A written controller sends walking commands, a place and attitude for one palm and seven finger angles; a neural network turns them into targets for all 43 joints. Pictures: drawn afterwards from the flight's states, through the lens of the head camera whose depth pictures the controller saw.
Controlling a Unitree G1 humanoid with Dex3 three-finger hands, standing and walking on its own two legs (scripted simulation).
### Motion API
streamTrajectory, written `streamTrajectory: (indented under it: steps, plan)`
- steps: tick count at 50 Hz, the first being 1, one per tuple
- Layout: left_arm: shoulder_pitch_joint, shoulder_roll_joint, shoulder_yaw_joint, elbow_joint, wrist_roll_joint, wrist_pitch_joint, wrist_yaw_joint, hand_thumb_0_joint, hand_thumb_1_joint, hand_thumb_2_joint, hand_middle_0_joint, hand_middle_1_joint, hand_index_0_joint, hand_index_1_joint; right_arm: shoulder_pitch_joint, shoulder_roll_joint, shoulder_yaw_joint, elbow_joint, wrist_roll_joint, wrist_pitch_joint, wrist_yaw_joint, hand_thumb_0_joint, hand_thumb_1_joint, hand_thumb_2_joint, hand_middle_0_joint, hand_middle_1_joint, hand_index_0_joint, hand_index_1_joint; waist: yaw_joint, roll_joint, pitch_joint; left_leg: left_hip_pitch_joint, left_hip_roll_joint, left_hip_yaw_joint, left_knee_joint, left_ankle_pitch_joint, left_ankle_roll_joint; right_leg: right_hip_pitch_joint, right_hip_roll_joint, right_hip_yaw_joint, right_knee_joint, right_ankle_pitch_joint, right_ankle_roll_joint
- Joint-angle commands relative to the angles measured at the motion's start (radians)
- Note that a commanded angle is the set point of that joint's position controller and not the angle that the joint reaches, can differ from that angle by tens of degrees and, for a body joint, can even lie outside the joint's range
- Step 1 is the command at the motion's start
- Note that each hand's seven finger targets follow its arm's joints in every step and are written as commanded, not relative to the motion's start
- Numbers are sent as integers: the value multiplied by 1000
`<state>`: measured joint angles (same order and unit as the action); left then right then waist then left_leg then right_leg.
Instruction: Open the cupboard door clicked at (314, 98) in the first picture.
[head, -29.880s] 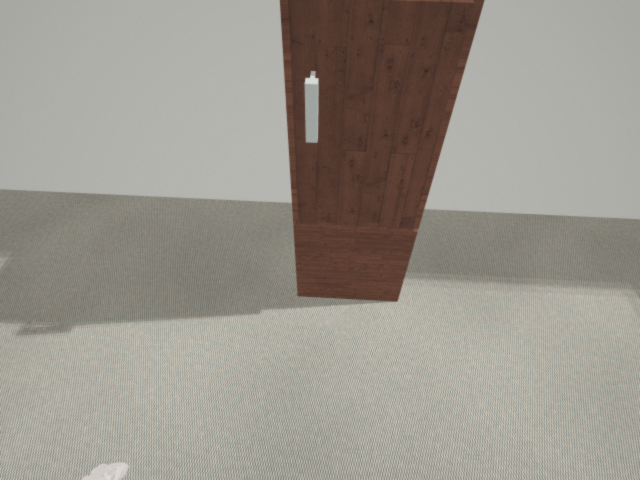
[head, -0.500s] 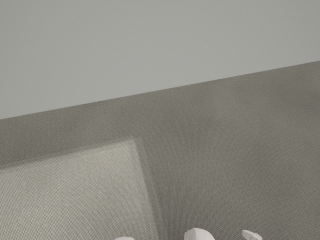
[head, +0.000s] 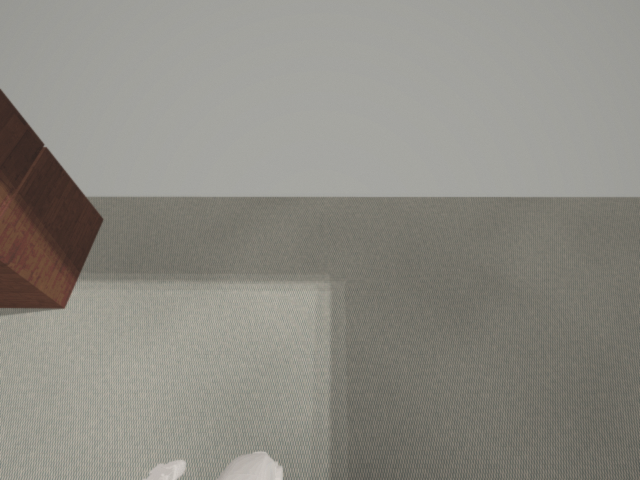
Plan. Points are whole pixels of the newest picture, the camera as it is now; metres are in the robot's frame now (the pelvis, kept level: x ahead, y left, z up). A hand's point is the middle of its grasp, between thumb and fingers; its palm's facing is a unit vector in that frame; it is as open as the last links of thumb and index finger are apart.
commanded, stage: turn to face it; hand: left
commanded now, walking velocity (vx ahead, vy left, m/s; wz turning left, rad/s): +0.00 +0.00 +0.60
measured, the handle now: out of the picture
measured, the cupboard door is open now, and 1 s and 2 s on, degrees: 54 54 54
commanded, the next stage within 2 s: take the last steps up to it in 1.42 s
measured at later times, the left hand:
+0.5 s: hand out of the picture +0.07 +0.21 -0.16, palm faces +0.29 -0.91 -0.30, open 7.4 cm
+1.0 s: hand out of the picture -0.06 +0.19 -0.19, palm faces +0.61 -0.75 -0.26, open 7.4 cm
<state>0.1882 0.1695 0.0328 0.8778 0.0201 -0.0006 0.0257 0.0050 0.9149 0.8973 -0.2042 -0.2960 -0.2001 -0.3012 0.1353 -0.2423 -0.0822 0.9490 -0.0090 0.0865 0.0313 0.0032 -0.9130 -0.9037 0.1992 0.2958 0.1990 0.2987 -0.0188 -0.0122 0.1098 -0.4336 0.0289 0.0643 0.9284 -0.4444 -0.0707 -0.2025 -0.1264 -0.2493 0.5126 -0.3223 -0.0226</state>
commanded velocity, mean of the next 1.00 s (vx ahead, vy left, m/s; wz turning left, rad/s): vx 0.00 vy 0.00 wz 0.59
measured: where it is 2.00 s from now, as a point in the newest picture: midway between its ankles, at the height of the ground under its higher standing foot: outside the picture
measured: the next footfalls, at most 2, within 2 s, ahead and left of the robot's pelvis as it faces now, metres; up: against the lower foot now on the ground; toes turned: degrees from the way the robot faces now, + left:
left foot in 0.12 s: +0.04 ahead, +0.13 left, +0.00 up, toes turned +11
right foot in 0.48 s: +0.10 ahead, -0.13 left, +0.00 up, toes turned +13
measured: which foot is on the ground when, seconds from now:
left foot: up 0.00-0.10, down 0.12-0.48, up 0.50-0.86, down 0.88-1.00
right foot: down 0.00-0.12, up 0.14-0.46, down 0.48-0.88, up 0.90-1.00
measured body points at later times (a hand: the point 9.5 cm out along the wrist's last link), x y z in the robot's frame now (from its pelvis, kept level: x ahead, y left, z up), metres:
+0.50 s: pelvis +0.02 -0.03 -0.02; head +0.07 -0.03 +0.43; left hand +0.05 +0.26 -0.14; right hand +0.17 -0.25 -0.17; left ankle +0.00 +0.12 -0.73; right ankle +0.06 -0.14 -0.74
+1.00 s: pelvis +0.03 -0.01 -0.01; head +0.06 +0.04 +0.43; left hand -0.10 +0.23 -0.17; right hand +0.28 -0.15 -0.14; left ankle -0.04 +0.06 -0.74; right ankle +0.07 -0.15 -0.67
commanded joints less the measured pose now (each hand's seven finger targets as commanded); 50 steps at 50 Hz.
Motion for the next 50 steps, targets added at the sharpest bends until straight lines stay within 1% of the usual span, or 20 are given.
streamTrajectory:
  steps: [1,4,5,6,7,9,12,19,22,23,24,26,28,30,38,42,43,44,45,50]
  plan:
    - [102,232,75,-22,11,-14,8,0,900,900,-200,-300,-200,-300,-77,-24,6,-108,1,-46,2,0,-900,-900,200,300,200,300,67,-209,-167,-7,-9,48,-202,-7,24,216,-261,135,-43,706,-84]
    - [70,245,82,-27,-3,-10,-2,0,900,900,-200,-300,-200,-300,24,-75,-5,-91,-7,-57,-2,0,-900,-900,200,300,200,300,-7,-120,-205,246,-23,63,-459,217,56,81,-239,57,139,622,-10]
    - [56,213,77,-51,-9,-5,-9,0,900,900,-200,-300,-200,-300,103,-165,-28,-77,-15,-64,-7,0,-900,-900,200,300,200,300,-55,76,-257,439,129,-137,-504,470,131,-128,-158,17,331,334,54]
    - [-12,141,49,-103,-12,-2,-15,0,900,900,-200,-300,-200,-300,173,-265,-53,-72,-17,-63,-14,0,-900,-900,200,300,200,300,-96,339,-248,523,389,-470,-541,885,283,-389,-18,57,564,-342,112]
    - [-62,166,49,-128,-1,15,-7,0,900,900,-200,-300,-200,-300,213,-279,-51,-56,-13,-58,-24,0,-900,-900,200,300,200,300,-99,160,-239,479,437,-464,-530,865,336,-425,-12,184,656,-352,100]
    - [-80,155,56,-91,-3,23,-4,0,900,900,-200,-300,-200,-300,123,-229,-39,-79,-15,-65,-46,0,-900,-900,200,300,200,300,-60,236,-194,369,320,-381,-546,753,284,-430,-11,253,702,-222,109]
    - [-12,155,59,-49,-1,31,-19,0,900,900,-200,-300,-200,-300,21,-183,-20,-106,-15,-76,-46,0,-900,-900,200,300,200,300,7,151,-162,283,214,-262,-569,636,228,-354,10,246,643,-96,113]
    - [-14,137,51,-73,-8,26,-17,0,900,900,-200,-300,-200,-300,9,-199,-35,-109,-20,-63,-37,0,-900,-900,200,300,200,300,7,184,-148,195,176,-330,-547,484,222,-173,87,202,276,-112,103]
    - [94,164,61,-53,-10,4,-12,0,900,900,-200,-300,-200,-300,-40,-180,-40,-126,-9,-55,-34,0,-900,-900,200,300,200,300,65,135,-172,54,110,-328,-432,409,161,84,95,193,-35,82,90]
    - [139,237,76,-48,4,-9,-3,0,900,900,-200,-300,-200,-300,-26,-123,-33,-138,2,-56,-29,0,-900,-900,200,300,200,300,85,-69,-197,-94,9,-238,-263,190,94,231,-87,374,-195,78,45]
    - [143,319,87,-52,14,-11,3,0,900,900,-200,-300,-200,-300,-39,-74,-24,-163,2,-59,-22,0,-900,-900,200,300,200,300,95,-337,-172,-209,-119,-81,17,-172,27,210,-357,628,-254,211,-82]
    - [64,254,72,-69,2,-9,15,0,900,900,-200,-300,-200,-300,-35,-109,-40,-136,-6,-39,-20,0,-900,-900,200,300,200,300,47,-249,-137,-176,-32,-151,311,-113,36,47,-336,565,-234,218,-128]
    - [-20,190,49,-88,0,-8,9,0,900,900,-200,-300,-200,-300,-18,-85,-29,-100,-11,-28,-4,0,-900,-900,200,300,200,300,2,-190,-86,-157,-3,-109,361,27,15,-3,-214,327,-195,300,-82]
    - [-11,182,46,-85,2,-14,9,0,900,900,-200,-300,-200,-300,-12,-67,-20,-88,-8,-25,2,0,-900,-900,200,300,200,300,3,-194,-101,-135,1,-70,279,50,2,31,-194,238,-183,374,-67]
    - [119,240,74,-26,10,-13,6,0,900,900,-200,-300,-200,-300,-101,-28,4,-109,1,-43,4,0,-900,-900,200,300,200,300,77,-193,-146,-33,-14,39,-151,-29,16,200,-257,164,-77,645,-91]
    - [82,249,81,-26,-3,-5,-4,0,900,900,-200,-300,-200,-300,12,-77,-6,-90,-4,-57,-1,0,-900,-900,200,300,200,300,1,-124,-190,246,-24,50,-465,214,52,59,-234,67,113,541,-1]
    - [74,213,78,-50,-9,0,-10,0,900,900,-200,-300,-200,-300,85,-169,-30,-80,-13,-67,-6,0,-900,-900,200,300,200,300,-42,86,-250,440,143,-164,-518,466,130,-143,-153,22,313,285,64]
    - [9,142,50,-102,-12,4,-16,0,900,900,-200,-300,-200,-300,165,-277,-57,-70,-16,-65,-16,0,-900,-900,200,300,200,300,-89,337,-246,518,402,-493,-547,891,296,-400,-15,58,535,-367,121]
    - [-52,170,50,-122,1,19,-5,0,900,900,-200,-300,-200,-300,207,-279,-51,-47,-13,-61,-24,0,-900,-900,200,300,200,300,-99,207,-249,476,418,-463,-534,806,336,-413,-10,186,626,-365,100]
    - [-10,150,56,-38,-2,31,-18,0,900,900,-200,-300,-200,-300,29,-176,-18,-92,-15,-78,-49,0,-900,-900,200,300,200,300,7,140,-148,311,214,-259,-567,699,231,-370,8,240,641,-90,112]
